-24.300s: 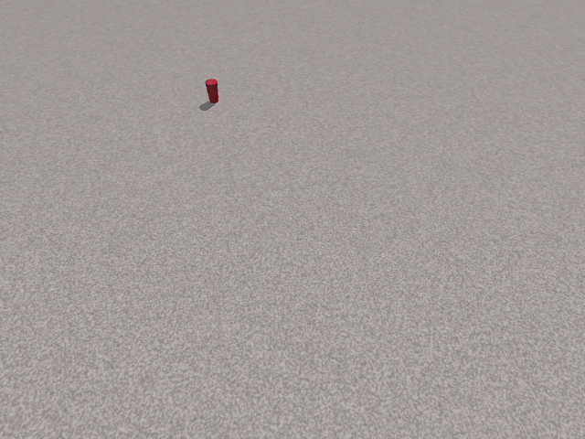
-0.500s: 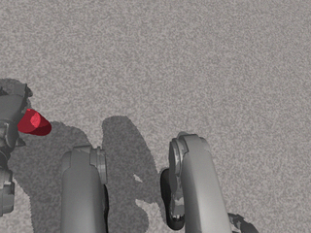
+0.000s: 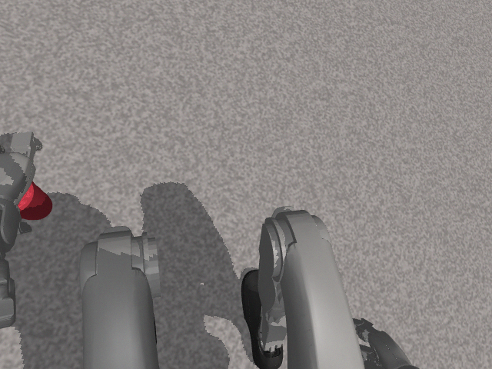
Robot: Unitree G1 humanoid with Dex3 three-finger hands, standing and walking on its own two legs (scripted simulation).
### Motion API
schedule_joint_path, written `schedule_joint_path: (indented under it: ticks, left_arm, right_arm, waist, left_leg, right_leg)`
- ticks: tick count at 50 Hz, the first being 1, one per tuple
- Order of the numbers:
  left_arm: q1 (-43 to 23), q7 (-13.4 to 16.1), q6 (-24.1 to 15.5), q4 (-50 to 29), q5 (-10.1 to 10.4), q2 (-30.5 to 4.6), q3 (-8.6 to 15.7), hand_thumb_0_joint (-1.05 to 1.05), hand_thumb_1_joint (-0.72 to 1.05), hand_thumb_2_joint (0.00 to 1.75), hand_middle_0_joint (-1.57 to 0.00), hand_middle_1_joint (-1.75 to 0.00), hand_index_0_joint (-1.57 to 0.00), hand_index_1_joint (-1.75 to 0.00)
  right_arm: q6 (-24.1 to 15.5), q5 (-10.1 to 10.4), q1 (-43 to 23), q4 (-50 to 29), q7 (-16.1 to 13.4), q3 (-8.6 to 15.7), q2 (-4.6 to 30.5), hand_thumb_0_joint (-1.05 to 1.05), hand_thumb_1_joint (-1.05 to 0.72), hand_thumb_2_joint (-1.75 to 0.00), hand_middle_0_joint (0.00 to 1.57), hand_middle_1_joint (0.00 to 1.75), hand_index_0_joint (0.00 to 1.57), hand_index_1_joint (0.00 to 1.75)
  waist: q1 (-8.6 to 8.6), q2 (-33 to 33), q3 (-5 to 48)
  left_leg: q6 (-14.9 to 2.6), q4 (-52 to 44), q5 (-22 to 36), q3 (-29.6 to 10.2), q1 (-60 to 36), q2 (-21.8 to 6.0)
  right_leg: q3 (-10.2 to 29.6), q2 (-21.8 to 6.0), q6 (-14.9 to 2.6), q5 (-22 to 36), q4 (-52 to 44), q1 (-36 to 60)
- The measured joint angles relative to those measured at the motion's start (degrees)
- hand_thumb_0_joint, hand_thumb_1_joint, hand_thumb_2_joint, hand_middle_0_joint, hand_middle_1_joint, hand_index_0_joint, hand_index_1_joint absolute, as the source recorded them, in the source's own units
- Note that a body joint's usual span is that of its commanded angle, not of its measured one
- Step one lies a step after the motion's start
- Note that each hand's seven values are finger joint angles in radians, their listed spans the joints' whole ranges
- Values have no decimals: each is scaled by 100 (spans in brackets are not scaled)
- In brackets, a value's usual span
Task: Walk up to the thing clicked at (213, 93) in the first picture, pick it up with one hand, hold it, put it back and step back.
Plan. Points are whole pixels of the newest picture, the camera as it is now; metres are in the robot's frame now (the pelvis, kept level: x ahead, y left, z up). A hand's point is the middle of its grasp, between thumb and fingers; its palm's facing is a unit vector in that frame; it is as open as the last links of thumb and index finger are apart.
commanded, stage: rest palm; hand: left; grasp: from above
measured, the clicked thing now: (24, 200) +0.40 +0.32 -0.24
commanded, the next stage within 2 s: close in 1.06 s
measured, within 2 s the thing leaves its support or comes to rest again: neither
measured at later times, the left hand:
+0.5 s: hand (26, 203) +0.39 +0.30 -0.20, palm faces -0.44 -0.14 -0.89, open 14.2 cm
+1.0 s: hand (15, 200) +0.39 +0.32 -0.21, palm faces -0.46 -0.16 -0.87, open 14.2 cm
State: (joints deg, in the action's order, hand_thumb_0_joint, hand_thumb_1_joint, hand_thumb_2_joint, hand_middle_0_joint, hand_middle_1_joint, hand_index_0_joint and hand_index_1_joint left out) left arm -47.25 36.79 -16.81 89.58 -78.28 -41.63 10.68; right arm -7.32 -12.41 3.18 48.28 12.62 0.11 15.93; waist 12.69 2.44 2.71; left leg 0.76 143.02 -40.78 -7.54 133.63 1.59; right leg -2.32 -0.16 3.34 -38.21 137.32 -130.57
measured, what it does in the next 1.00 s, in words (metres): stands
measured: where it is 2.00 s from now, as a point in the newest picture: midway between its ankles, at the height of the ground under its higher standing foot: (204, 353)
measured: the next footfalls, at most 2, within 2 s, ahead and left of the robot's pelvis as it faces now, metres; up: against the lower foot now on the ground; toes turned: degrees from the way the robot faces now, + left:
none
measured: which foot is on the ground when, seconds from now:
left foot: down 0.00-1.00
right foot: down 0.00-1.00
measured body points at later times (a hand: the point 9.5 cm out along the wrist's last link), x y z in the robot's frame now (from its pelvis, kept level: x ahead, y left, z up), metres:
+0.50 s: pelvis +0.00 +0.00 -0.01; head +0.22 +0.08 +0.37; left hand +0.40 +0.31 -0.15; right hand +0.06 -0.29 -0.11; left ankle +0.07 +0.12 -0.27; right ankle +0.10 -0.13 -0.27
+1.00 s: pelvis +0.00 +0.00 -0.01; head +0.23 +0.08 +0.37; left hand +0.41 +0.32 -0.16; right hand +0.07 -0.27 -0.12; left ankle +0.07 +0.12 -0.27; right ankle +0.10 -0.13 -0.27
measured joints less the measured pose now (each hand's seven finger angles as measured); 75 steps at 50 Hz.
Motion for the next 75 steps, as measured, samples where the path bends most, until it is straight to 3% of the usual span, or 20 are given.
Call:
schedule_joint_path:
  ticks: [9,15,19,23,30,34,39,42,48,50,53,62,69,75]
  left_arm:
    - [43,-394,142,16,315,-101,211,0,-57,105,-7,-97,-6,-100]
    - [161,-666,-180,6,382,-174,258,0,-57,104,-8,-97,-6,-100]
    - [218,-551,-484,-15,257,-207,239,0,-56,104,-8,-97,-6,-100]
    - [178,-242,-623,133,28,-240,143,0,-55,103,-8,-97,-7,-99]
    - [61,371,-326,465,-215,-198,-23,0,-54,102,-9,-95,-8,-98]
    - [-47,475,-95,629,-161,-188,-41,0,-54,103,-9,-95,-8,-97]
    - [-123,366,28,718,-68,-282,232,-1,-58,103,-9,-95,-8,-98]
    - [-149,214,50,824,89,-409,371,-1,-58,103,-9,-96,-8,-98]
    - [-115,-139,-163,713,344,-470,251,-1,-57,102,-10,-98,-8,-100]
    - [-115,-200,-273,674,331,-460,128,-1,-55,102,-10,-98,-9,-100]
    - [-91,-168,-425,623,249,-463,133,-1,-52,102,-11,-99,-10,-101]
    - [91,243,-455,756,-69,-457,118,0,-42,99,-17,-97,-16,-98]
    - [-59,417,-258,861,-77,-428,-60,0,-33,88,-22,-92,-23,-92]
    - [-118,343,-111,943,-10,-466,130,0,-29,81,-26,-89,-28,-88]
  right_arm:
    - [-23,-50,233,0,142,-2,11,0,-90,-90,21,30,20,29]
    - [55,-82,312,-2,150,-120,40,0,-90,-90,21,30,20,29]
    - [93,-133,310,4,124,-147,63,0,-90,-89,21,30,20,29]
    - [69,-204,220,52,87,-184,110,0,-90,-89,21,30,20,29]
    - [-85,-343,5,159,116,-235,113,0,-90,-89,21,30,20,29]
    - [-194,-358,-72,124,205,-283,96,0,-90,-89,21,30,20,29]
    - [-334,-383,-104,2,349,-322,112,0,-90,-89,21,30,20,29]
    - [-357,-392,-86,-49,394,-307,117,0,-90,-90,21,30,20,29]
    - [-290,-399,31,15,399,-360,124,0,-90,-90,20,30,20,29]
    - [-249,-399,63,52,394,-403,106,0,-91,-90,20,30,20,29]
    - [-199,-411,102,75,378,-458,80,0,-91,-90,20,30,20,29]
    - [-192,-522,144,69,376,-511,85,0,-90,-90,21,30,20,29]
    - [-359,-550,71,128,385,-462,164,0,-90,-89,21,30,20,29]
    - [-440,-511,55,59,403,-403,236,0,-90,-89,20,30,20,29]
  waist:
    - [11,-205,-41]
    - [-7,-154,-190]
    - [-18,-46,-245]
    - [11,38,-228]
    - [100,75,-73]
    - [135,53,-61]
    - [165,-21,-164]
    - [173,-64,-241]
    - [98,-70,-344]
    - [82,-47,-355]
    - [83,-28,-344]
    - [112,6,-267]
    - [131,46,-201]
    - [179,6,-162]
  left_leg:
    - [3,52,-106,-23,9,1]
    - [42,68,-87,-69,-47,1]
    - [68,126,-66,-114,-57,-6]
    - [65,213,-66,-144,-38,-17]
    - [11,283,-112,-144,47,-37]
    - [-10,282,-147,-147,68,-34]
    - [-14,314,-182,-148,28,-13]
    - [-7,348,-173,-165,33,4]
    - [18,380,-132,-188,39,23]
    - [30,391,-135,-207,22,19]
    - [46,421,-153,-250,-3,10]
    - [42,458,-158,-283,-36,-28]
    - [13,422,-77,-255,30,-12]
    - [-3,389,-75,-248,44,9]
  right_leg:
    - [-18,-2,6,-96,40,-8]
    - [-55,8,-16,-53,54,23]
    - [-90,29,-37,0,93,19]
    - [-110,54,-28,26,146,4]
    - [-109,82,11,-7,166,-45]
    - [-115,78,25,-46,148,-42]
    - [-112,60,50,-99,182,15]
    - [-122,52,62,-99,215,18]
    - [-138,47,49,-62,253,8]
    - [-154,54,39,-52,257,18]
    - [-189,70,32,-41,259,38]
    - [-216,117,27,9,255,54]
    - [-199,105,30,53,222,21]
    - [-199,81,41,24,186,43]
